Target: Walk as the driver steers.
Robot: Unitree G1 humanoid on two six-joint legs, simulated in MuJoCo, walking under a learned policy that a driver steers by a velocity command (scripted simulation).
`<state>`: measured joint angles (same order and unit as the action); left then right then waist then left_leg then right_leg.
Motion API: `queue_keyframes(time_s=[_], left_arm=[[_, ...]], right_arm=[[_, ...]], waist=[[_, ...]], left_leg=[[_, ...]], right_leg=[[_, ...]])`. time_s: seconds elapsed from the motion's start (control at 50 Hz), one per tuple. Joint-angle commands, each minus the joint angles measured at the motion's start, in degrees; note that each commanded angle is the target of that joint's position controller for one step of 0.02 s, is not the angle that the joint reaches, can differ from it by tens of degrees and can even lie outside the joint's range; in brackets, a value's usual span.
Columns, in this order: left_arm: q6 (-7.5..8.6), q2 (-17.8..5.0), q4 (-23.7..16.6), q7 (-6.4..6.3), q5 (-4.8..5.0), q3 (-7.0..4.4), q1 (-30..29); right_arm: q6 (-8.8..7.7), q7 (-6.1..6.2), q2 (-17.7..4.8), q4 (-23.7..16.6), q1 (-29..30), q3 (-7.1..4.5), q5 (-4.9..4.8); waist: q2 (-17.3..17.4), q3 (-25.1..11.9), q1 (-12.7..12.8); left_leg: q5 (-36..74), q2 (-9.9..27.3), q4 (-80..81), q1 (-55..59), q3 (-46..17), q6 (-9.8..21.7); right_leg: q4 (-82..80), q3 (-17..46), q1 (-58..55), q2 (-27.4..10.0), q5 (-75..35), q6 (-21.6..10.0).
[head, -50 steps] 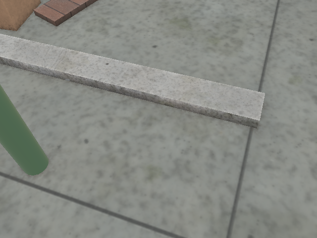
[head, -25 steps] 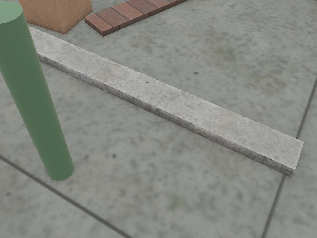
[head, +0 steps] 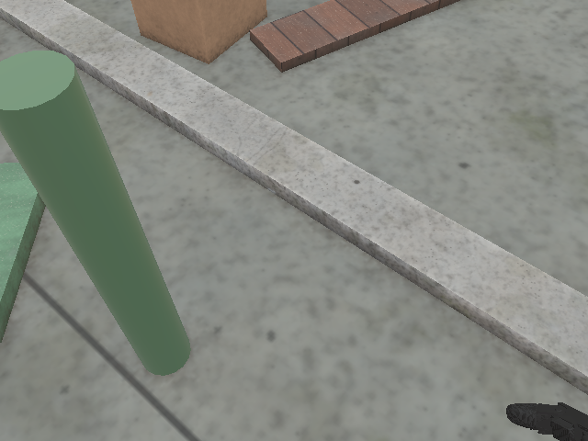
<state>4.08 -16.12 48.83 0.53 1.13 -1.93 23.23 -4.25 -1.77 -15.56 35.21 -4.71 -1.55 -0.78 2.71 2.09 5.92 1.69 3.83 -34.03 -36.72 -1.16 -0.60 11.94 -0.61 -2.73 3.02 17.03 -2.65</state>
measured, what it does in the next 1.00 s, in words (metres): walks ahead: left foot, then right foot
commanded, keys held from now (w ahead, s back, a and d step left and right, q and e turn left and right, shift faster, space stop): w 0.86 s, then w+e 0.14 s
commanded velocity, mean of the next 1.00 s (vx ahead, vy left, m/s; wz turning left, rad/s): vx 0.50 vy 0.00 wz -0.01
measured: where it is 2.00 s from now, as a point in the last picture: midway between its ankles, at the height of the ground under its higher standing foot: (408, 193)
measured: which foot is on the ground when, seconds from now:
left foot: up 0.00-0.08, down 0.10-0.64, up 0.66-1.00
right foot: down 0.00-0.10, up 0.12-0.60, down 0.62-1.00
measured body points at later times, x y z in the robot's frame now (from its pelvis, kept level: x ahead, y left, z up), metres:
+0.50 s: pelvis +0.28 +0.03 +0.00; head +0.31 +0.03 +0.45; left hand +0.49 +0.27 -0.09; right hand +0.31 -0.25 -0.12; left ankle +0.21 +0.12 -0.74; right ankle +0.47 -0.13 -0.69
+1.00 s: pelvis +0.55 -0.02 +0.01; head +0.58 -0.03 +0.46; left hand +0.57 +0.26 -0.11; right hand +0.75 -0.27 -0.09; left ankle +0.73 +0.15 -0.69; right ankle +0.50 -0.11 -0.74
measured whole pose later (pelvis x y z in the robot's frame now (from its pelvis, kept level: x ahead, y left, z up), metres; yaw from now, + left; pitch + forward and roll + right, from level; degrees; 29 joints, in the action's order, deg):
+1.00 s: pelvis +0.55 -0.02 +0.01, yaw -2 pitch +1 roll -1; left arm 4.4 -15.6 48.8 0.6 0.7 -2.5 21.0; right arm -4.0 -0.2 -16.4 42.0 -4.8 -2.4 -0.3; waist 2.7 1.6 5.0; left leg -0.6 6.2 -38.9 -36.2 -3.7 -2.0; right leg 12.9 -0.8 2.8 3.9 11.3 -3.5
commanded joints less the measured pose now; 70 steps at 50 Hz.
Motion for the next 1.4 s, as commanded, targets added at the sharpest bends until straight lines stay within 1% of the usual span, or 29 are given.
queue_keyframes(time_s=[0.02,0.06,0.1,0.12,0.14,0.16,0.18,0.22,0.32,0.42,0.52,0.58,0.62,0.64,0.66,0.68,0.7,0.76,0.86,1.04,1.1,1.14,1.16,1.18,1.2,1.22,1.26,1.3,1.4], left_arm=[[-0.54,-11.01,-1.97,-0.72,0.35,-2.63,0.99],[-1.08,-12.26,-1.96,-1.02,0.16,-3.00,0.49],[-1.58,-11.81,-2.78,-1.29,-0.34,-2.64,-1.04],[-1.39,-8.07,-4.71,-1.37,-2.19,-1.29,-0.27],[-0.14,-1.58,-4.73,-0.61,-1.19,0.55,8.56],[0.86,-8.69,-4.61,-0.15,0.33,-0.91,2.31],[1.46,-10.38,-6.76,0.10,1.52,-1.51,-3.83],[1.58,-9.02,-7.37,-0.29,0.02,-1.52,-7.39],[-1.22,-5.38,-7.70,-0.34,-0.98,-1.08,-6.68],[-0.31,-3.38,-10.43,0.37,-1.15,-0.22,-17.67],[1.15,-4.85,-12.97,1.32,-0.15,-0.45,-24.91],[1.65,-6.50,-12.97,1.68,-0.23,-1.08,-23.13],[1.59,-9.80,-9.54,1.07,-0.36,-3.02,-11.00],[1.32,-13.73,-7.66,0.47,-0.71,-4.22,-0.74],[0.98,-18.15,-6.50,0.95,-1.18,-5.14,1.94],[0.88,-11.49,-7.03,1.11,-0.77,-3.60,1.95],[0.94,-8.92,-7.67,0.95,-1.04,-2.65,-2.06],[1.32,-6.31,-8.43,1.04,-1.81,-1.77,-9.46],[2.25,-8.43,-6.11,0.59,-1.27,-2.53,-8.76],[0.04,-10.36,-2.15,-0.87,-0.02,-3.25,-0.42],[-1.30,-10.63,-1.85,-1.49,-0.28,-3.76,-0.57],[-1.92,-8.70,-2.03,-1.54,-0.14,-3.27,-1.55],[-1.84,-5.47,-4.60,-1.72,-0.99,-2.10,-3.07],[-1.04,0.25,-6.29,-1.74,-0.29,-0.54,4.88],[-0.76,-3.92,-5.76,-1.84,1.06,-1.31,4.59],[-0.85,-7.73,-6.97,-1.87,1.77,-2.57,-0.30],[-1.48,-7.19,-8.50,-1.84,0.80,-3.01,-4.57],[-2.86,-5.37,-8.66,-1.37,0.38,-3.13,-3.70],[-5.18,-3.03,-10.63,-1.87,0.07,-2.84,-5.26]], right_arm=[[-1.80,-1.15,-4.20,-6.10,7.70,-1.07,-0.01],[-1.71,-1.24,-6.05,-5.30,4.01,-1.94,0.14],[-1.22,-0.29,-10.13,-1.38,-10.79,-4.08,0.21],[-0.63,0.46,-14.50,0.69,-21.28,-5.07,1.01],[-0.86,-0.19,-15.95,1.26,-20.83,-5.06,0.91],[-0.82,-0.07,-10.25,0.95,-19.59,-3.95,0.11],[-0.80,0.17,-9.04,1.01,-15.63,-3.43,0.02],[-0.97,-0.08,-7.54,1.00,-9.99,-2.95,0.84],[-2.39,0.42,-7.10,3.24,-8.24,-2.74,0.53],[-1.49,1.62,-9.34,5.77,-11.95,-3.09,0.36],[-0.34,1.62,-11.88,9.05,-16.73,-3.97,-0.53],[0.52,1.82,-12.23,10.19,-16.33,-4.37,-0.63],[1.11,1.98,-11.25,10.15,-14.94,-3.95,-0.25],[1.05,2.18,-8.42,8.80,-15.47,-2.65,0.94],[-0.04,1.62,-1.18,8.00,-23.81,-0.50,0.78],[-1.10,1.77,-7.09,8.89,-20.40,-1.60,-0.40],[-1.81,1.53,-10.70,7.36,-15.12,-2.80,-1.91],[-1.46,1.59,-8.97,5.89,-10.67,-2.89,0.08],[0.64,2.05,-5.30,5.60,-9.00,-2.11,0.33],[-1.51,0.53,-4.44,1.46,7.53,-1.43,0.27],[-2.10,0.63,-6.74,2.13,4.79,-2.59,-0.10],[-2.35,1.15,-9.60,4.82,-4.58,-4.33,-0.01],[-2.50,1.33,-12.58,5.93,-13.87,-5.18,0.94],[-1.66,1.15,-16.71,7.46,-17.77,-6.20,1.09],[-1.47,0.59,-11.86,7.80,-19.72,-5.07,0.96],[-1.47,0.50,-8.45,7.64,-16.54,-4.04,0.99],[-1.34,0.30,-4.88,7.40,-9.00,-2.88,1.15],[-1.84,1.06,-4.05,7.74,-5.80,-2.64,1.68],[-1.56,2.14,-4.79,10.59,-8.30,-2.84,1.65]], waist=[[-6.81,2.51,-1.09],[-8.22,-0.76,-4.14],[-7.53,-10.56,-12.40],[1.20,-19.65,-15.11],[15.12,-26.95,-9.30],[7.30,-21.20,-12.25],[4.39,-12.12,-11.57],[-1.69,-4.64,-7.86],[1.14,-1.57,-4.14],[-0.22,1.18,-7.97],[-0.15,2.25,-10.33],[1.10,0.84,-8.30],[0.76,-6.80,-1.83],[-4.58,-15.56,1.95],[-20.17,-22.79,-2.53],[-14.63,-20.80,0.43],[-11.24,-12.89,0.14],[-6.60,-5.54,-4.54],[-5.99,-2.05,-5.83],[-5.65,1.87,-1.24],[-8.20,0.20,-3.57],[-8.21,-5.35,-8.68],[-4.44,-14.14,-13.35],[12.40,-21.59,-10.12],[11.03,-21.63,-11.87],[6.34,-13.17,-11.94],[3.37,-4.29,-8.87],[6.52,-2.18,-6.03],[2.71,1.50,-5.04]], left_leg=[[0.14,-1.69,4.19,0.76,1.11,2.12],[-4.41,-3.77,4.65,7.53,2.37,4.12],[-2.56,-4.23,5.75,29.74,3.02,7.84],[-1.06,8.13,2.86,48.22,-10.88,11.40],[-15.69,19.27,10.69,62.84,-39.62,20.36],[-22.89,17.15,15.04,58.83,-39.07,17.84],[-19.87,15.20,16.73,50.72,-30.00,15.90],[-6.63,10.96,19.82,36.66,-20.17,14.77],[0.60,7.83,26.34,25.65,-10.02,15.50],[0.54,4.80,27.24,26.44,-3.32,12.78],[-1.15,8.90,24.20,35.21,-4.97,11.83],[6.58,10.58,19.54,40.34,-5.56,10.24],[21.53,6.39,4.67,37.80,-1.98,7.91],[9.95,3.16,-12.47,27.38,0.61,5.76],[-29.26,-7.74,-32.58,3.58,0.82,1.67],[-35.61,-6.36,-39.29,-3.34,-7.15,2.27],[-30.96,-3.38,-40.23,-6.31,-6.46,3.11],[-19.56,3.22,-31.94,-0.11,-3.92,2.29],[-13.48,4.13,-22.79,-0.15,-2.37,-0.68],[1.28,-0.73,2.95,4.40,-1.69,-1.53],[-3.24,-1.67,6.96,10.53,-2.48,-0.61],[-4.53,-2.05,10.30,25.98,-1.18,1.74],[-2.60,6.50,6.77,41.51,-8.73,5.55],[-7.94,19.96,9.22,60.66,-30.77,13.83],[-18.61,20.26,13.84,58.97,-39.03,14.88],[-21.76,18.36,15.09,52.23,-31.03,12.75],[-16.77,13.82,19.35,37.44,-19.30,10.94],[-15.40,11.35,23.36,30.66,-12.51,10.10],[-9.70,14.17,25.22,28.90,-4.83,11.75]], right_leg=[[-0.58,7.07,-0.33,-16.57,-27.60,-7.26],[5.11,6.32,-2.69,-16.78,-42.01,-6.16],[23.62,3.13,3.28,-13.22,-50.99,-3.69],[43.44,1.08,16.61,-9.03,-28.03,-2.06],[59.88,5.95,36.91,1.00,15.98,0.27],[63.65,10.18,43.22,-2.33,15.28,-0.18],[62.48,7.86,45.58,-4.93,9.78,-0.45],[56.91,5.68,41.96,-9.11,1.93,0.64],[48.56,4.77,37.77,-11.32,-4.82,3.81],[28.93,2.58,37.26,-9.63,-20.79,4.52],[20.61,2.61,38.13,-8.09,-20.40,2.83],[17.96,1.65,34.60,-6.65,-13.46,0.41],[15.74,-1.42,16.83,-3.43,-13.53,-2.62],[17.77,7.89,-0.30,-12.13,-15.68,-6.19],[12.15,35.97,-19.84,-24.86,-3.41,-15.95],[6.40,42.17,-18.31,-24.35,2.06,-14.96],[5.35,33.06,-11.41,-22.71,0.33,-12.60],[1.31,19.88,4.93,-17.31,-11.80,-10.49],[-4.03,11.48,10.51,-15.75,-20.53,-11.76],[-0.97,11.38,7.48,-14.56,-17.70,-8.83],[2.73,14.51,4.68,-16.11,-17.83,-7.32],[13.79,12.08,7.72,-11.85,-23.80,-4.85],[30.18,9.69,16.40,-7.68,-15.96,-2.54],[50.00,3.18,37.83,0.22,13.04,1.73],[59.87,8.35,44.38,-2.08,17.62,2.41],[63.99,8.61,48.14,-4.27,13.76,2.38],[60.91,6.81,45.55,-7.97,5.43,2.67],[59.36,6.35,41.05,-9.82,1.66,2.85],[70.59,6.92,50.79,-10.30,0.31,4.11]])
